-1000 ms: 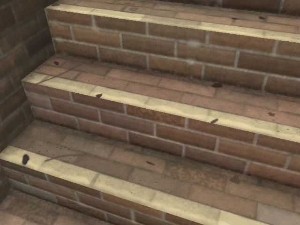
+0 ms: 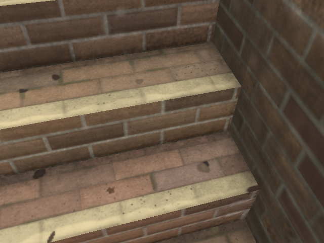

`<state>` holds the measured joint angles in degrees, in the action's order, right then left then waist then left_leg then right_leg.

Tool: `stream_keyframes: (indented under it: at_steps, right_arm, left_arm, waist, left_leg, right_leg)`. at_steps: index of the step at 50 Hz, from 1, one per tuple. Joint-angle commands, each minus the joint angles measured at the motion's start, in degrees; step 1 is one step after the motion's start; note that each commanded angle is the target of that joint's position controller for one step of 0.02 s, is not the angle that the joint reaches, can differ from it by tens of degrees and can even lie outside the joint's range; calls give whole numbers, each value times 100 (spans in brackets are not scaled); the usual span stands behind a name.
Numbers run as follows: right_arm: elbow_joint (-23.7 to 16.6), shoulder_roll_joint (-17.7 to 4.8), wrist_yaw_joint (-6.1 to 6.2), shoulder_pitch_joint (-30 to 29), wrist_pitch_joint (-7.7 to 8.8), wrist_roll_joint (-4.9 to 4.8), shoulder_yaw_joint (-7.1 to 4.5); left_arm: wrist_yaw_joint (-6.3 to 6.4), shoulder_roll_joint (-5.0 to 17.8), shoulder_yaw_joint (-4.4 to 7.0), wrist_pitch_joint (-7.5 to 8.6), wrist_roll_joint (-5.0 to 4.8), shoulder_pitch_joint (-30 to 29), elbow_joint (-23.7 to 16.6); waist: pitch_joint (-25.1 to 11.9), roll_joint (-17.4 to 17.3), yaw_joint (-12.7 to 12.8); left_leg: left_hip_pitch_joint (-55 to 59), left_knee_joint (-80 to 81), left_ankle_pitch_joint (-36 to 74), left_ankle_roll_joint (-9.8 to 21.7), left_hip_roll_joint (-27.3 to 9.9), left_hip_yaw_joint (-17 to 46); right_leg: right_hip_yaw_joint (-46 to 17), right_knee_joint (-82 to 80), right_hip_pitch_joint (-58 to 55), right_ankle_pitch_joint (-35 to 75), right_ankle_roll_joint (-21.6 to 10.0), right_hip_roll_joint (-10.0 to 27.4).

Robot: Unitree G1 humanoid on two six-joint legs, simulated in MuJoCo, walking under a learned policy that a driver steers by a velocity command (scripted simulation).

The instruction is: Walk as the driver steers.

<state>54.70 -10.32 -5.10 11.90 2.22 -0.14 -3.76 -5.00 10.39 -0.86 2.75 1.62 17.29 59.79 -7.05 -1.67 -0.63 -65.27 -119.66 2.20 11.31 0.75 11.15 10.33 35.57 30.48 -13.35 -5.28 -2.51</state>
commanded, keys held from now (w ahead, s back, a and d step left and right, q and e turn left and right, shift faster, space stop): q+shift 0.82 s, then e+shift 0.18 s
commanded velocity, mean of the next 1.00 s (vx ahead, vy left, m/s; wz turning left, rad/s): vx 0.04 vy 0.00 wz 0.77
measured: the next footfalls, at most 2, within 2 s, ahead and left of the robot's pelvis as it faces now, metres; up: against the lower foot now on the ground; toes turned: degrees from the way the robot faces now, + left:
left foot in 0.48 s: +0.23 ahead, +0.21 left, +0.21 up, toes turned +30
right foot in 1.04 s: +0.42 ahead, -0.09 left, +0.40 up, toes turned +45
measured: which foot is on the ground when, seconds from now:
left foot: up 0.00-0.46, down 0.48-1.00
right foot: down 0.00-0.50, up 0.52-1.00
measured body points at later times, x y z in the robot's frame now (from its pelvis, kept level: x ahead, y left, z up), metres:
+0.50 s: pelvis +0.16 +0.04 +0.06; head +0.16 +0.03 +0.51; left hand +0.02 +0.27 -0.08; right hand +0.45 -0.04 -0.02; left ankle +0.20 +0.19 -0.51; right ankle +0.07 -0.09 -0.68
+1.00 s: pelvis +0.27 +0.01 +0.22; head +0.28 +0.01 +0.67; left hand +0.31 +0.36 +0.22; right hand +0.52 -0.13 +0.11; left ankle +0.20 +0.19 -0.51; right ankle +0.39 -0.09 -0.20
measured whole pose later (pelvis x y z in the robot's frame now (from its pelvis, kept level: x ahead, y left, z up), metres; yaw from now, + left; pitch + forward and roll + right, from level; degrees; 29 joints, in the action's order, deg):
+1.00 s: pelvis +0.27 +0.01 +0.22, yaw +44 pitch +2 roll -1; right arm 41.4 -17.7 1.5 19.1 3.2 3.1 -0.9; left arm 1.6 16.5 -0.6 -2.1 0.1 1.8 22.9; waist -1.7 -2.6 -2.4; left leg -21.9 -30.3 -11.2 -3.8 0.1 16.2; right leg -5.8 123.3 60.5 -35.1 2.6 -2.6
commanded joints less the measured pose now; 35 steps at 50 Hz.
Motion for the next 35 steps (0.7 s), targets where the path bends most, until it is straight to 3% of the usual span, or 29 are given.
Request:
stream_keyframes:
  at_steps: [1, 2, 3, 5, 7, 9, 10, 11, 12, 13, 14, 15, 16, 17, 19, 21, 23, 24, 25, 26, 27, 28, 29, 30, 31, 32, 33, 34, 35]
  right_arm:
    - [72, 207, -86, 470, -135, -75, 46]
    - [-3, 257, -86, 190, -133, -17, 111]
    - [-178, 244, -21, -28, -179, -59, 124]
    - [-494, 178, 139, -674, -242, 47, 228]
    - [-610, 200, 205, -973, -345, 67, 296]
    - [-722, -50, 299, -1363, -433, 123, 301]
    - [-715, 80, 340, -1466, -504, 189, 357]
    - [-721, 143, 321, -1412, -502, 168, 422]
    - [-908, 265, 293, -1613, -468, 169, 459]
    - [-1136, 190, 188, -2444, -465, 144, 563]
    - [-1209, 276, 101, -2794, -520, 158, 652]
    - [-1212, 434, 64, -2716, -601, 223, 741]
    - [-1099, 515, -17, -2341, -605, 253, 760]
    - [-1089, 485, -74, -2214, -508, 252, 745]
    - [-1172, 228, -167, -2150, -497, 85, 717]
    - [-1278, 250, -173, -1647, -581, 65, 773]
    - [-1436, 15, -39, -1276, -524, -45, 702]
    - [-1470, -173, 117, -974, -572, -69, 606]
    - [-1292, -740, 384, -184, -671, -90, 386]
    - [-1213, -1336, 624, 905, -901, 246, 83]
    - [-1373, -1834, 519, 1128, -941, 410, -99]
    - [-1150, -2087, 404, 876, -730, 316, -229]
    - [-1264, -1399, 663, -669, -750, 221, -270]
    - [-1184, -963, 767, -1037, -695, 270, -129]
    - [-1265, -388, 263, -480, -294, 14, 226]
    - [-1242, -261, 142, -672, -114, 22, 237]
    - [-1170, -143, 91, -746, -72, 178, 318]
    - [-1210, -439, 161, -521, 56, 166, 296]
    - [-1337, -666, 240, -644, 156, 287, 262]
  left_arm:
    - [36, -626, -182, 336, 171, -1579, -615]
    - [85, -459, -172, 326, 246, -1211, -493]
    - [82, -299, -131, 328, 234, -904, -369]
    - [105, -240, -108, 383, 265, -230, -229]
    - [126, -229, -93, 427, 355, 5, -212]
    - [31, -228, -137, 427, 353, 282, -216]
    - [-28, -157, -108, 381, 445, 433, -142]
    - [-70, 69, -37, 322, 455, 445, -183]
    - [-15, 258, 19, 279, 574, 486, -97]
    - [-51, 797, 218, 201, 523, 666, -142]
    - [-59, 821, 224, 127, 499, 1117, 47]
    - [-87, 764, 182, 65, 560, 1224, 158]
    - [-64, 799, 203, 94, 512, 789, -59]
    - [2, 818, 222, 166, 470, 918, -154]
    - [25, 1191, 321, 233, 522, 673, -140]
    - [100, 1612, 432, 309, 408, 476, -262]
    - [94, 2020, 632, 357, 200, 188, -481]
    - [10, 2077, 683, 346, 110, 253, -442]
    - [-54, 1657, 590, 347, 289, 472, -500]
    - [-256, 1111, 489, 317, 429, 193, -838]
    - [-360, 1206, 541, 196, 104, -466, -1280]
    - [-329, 1096, 553, 92, -83, -693, -1353]
    - [331, 328, 320, 149, -260, -1563, -2329]
    - [635, 29, 201, 139, -215, -1278, -2369]
    - [245, 820, 327, 220, -99, -314, -1726]
    - [202, 964, 373, 234, -129, -436, -1824]
    - [235, 964, 375, 142, -133, -438, -1864]
    - [310, 940, 335, 70, 158, -538, -2035]
    - [361, 981, 294, 34, 98, -661, -2195]
  waist:
    - [-231, 501, -773]
    - [-191, 584, -622]
    - [-71, 553, -446]
    - [-17, 487, -160]
    - [119, 476, -74]
    - [-66, 337, 112]
    - [50, 394, 108]
    - [-107, 374, 98]
    - [-131, 451, -1]
    - [14, 330, 439]
    - [136, 384, 683]
    - [242, 503, 604]
    - [232, 541, 376]
    - [300, 476, 360]
    - [340, 712, -44]
    - [-48, 1204, -539]
    - [-350, 1438, -824]
    - [-509, 1566, -944]
    - [-1161, 688, -1002]
    - [-1876, -652, -1279]
    - [-2308, -1116, -1516]
    - [-1466, -1146, -1313]
    - [-254, -506, -325]
    - [598, -335, 39]
    - [-166, -288, -423]
    - [277, -288, -194]
    - [306, 65, 80]
    - [37, 566, 210]
    - [12, 515, 280]
  left_leg:
    - [-356, -1114, -770, -130, -345, -616]
    - [-807, -1670, -971, -96, -307, -664]
    - [-1286, -1672, -1151, -123, -309, -622]
    - [-2135, -1430, -984, -216, -493, -522]
    - [-2717, -1030, -638, -327, -675, -475]
    - [-3047, -152, -593, -620, -802, -477]
    - [-3140, 150, -600, -663, -928, -503]
    - [-3136, 336, -766, -724, -1037, -626]
    - [-2958, 696, -970, -634, -1175, -846]
    - [-2813, 1576, -3055, -708, -1172, -1157]
    - [-3001, 1470, -3595, -574, -1187, -1305]
    - [-3249, 1297, -3340, -433, -1234, -1227]
    - [-2736, 1314, -3209, -387, -1245, -1443]
    - [-2577, 1075, -3364, -431, -1105, -1391]
    - [-1273, 2003, -3868, -179, -840, -1760]
    - [-244, 2481, -3363, -242, -523, -2006]
    - [981, 4184, -2844, -371, -15, -2262]
    - [2066, 5211, -2278, -166, 388, -2425]
    - [4105, 5240, 568, 633, 278, -1069]
    - [6162, 7090, 2133, 1492, -366, 1123]
    - [5722, 8926, 286, 1597, -1204, 3654]
    - [5354, 9405, -1367, 1228, -1324, 3624]
    - [4131, 9206, -3662, 707, -625, 2899]
    - [3253, 9005, -4165, 310, -427, 2130]
    - [3723, 9344, -3670, 734, -515, 2441]
    - [3140, 9452, -3376, 780, -634, 2663]
    - [2938, 9568, -3124, 630, -588, 2350]
    - [3464, 9549, -2759, 545, -495, 1929]
    - [3315, 9525, -2396, 312, -458, 1351]
  right_leg:
    - [-471, -1771, 85, 989, -679, 1178]
    - [-680, -1828, -197, 656, -765, 1336]
    - [-648, -1937, -593, 456, -810, 1467]
    - [-663, -2015, -1485, 849, -851, 1737]
    - [-560, -2160, -2191, 1130, -921, 1962]
    - [-482, -2169, -2707, 1034, -980, 2116]
    - [-414, -2242, -2784, 1466, -1041, 2158]
    - [-255, -2301, -3042, 2096, -1197, 2276]
    - [-102, -2335, -3087, 2911, -1158, 2377]
    - [41, -2688, -3467, 2986, -1031, 2645]
    - [-89, -2710, -3760, 2597, -1057, 2720]
    - [-103, -2803, -4033, 2110, -1073, 2834]
    - [355, -2840, -3887, 2381, -996, 2742]
    - [422, -2587, -4084, 3055, -923, 2744]
    - [1050, -2361, -3549, 5670, -744, 2434]
    - [1056, -1896, -3694, 8956, -1046, 2726]
    - [939, -1440, -3868, 10448, -1104, 2730]
    - [924, -954, -3611, 10682, -1014, 2621]
    - [717, 716, -1778, 9115, -454, 2166]
    - [456, 2757, 555, 2439, 113, 1233]
    - [-1224, 6458, 850, 375, 444, 311]
    - [-2283, 8193, 2268, 702, 276, -127]
    - [-1576, 8346, 1995, 403, 473, 106]
    - [-1594, 8327, 2410, 436, 442, 88]
    - [-2769, 8564, 2973, 273, -9, -205]
    - [-2784, 8661, 3097, -150, -31, -142]
    - [-2779, 8354, 3102, 142, 22, -22]
    - [-2393, 7492, 3045, 142, 248, 93]
    - [-2221, 7081, 2789, 262, 396, 256]
Velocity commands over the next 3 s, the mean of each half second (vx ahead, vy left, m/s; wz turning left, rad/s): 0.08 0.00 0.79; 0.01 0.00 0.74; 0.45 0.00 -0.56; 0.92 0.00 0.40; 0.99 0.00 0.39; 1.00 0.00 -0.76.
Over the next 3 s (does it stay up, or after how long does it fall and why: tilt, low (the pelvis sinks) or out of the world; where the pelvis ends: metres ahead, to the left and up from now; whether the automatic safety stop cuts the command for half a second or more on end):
stays up -1.03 -0.34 -0.75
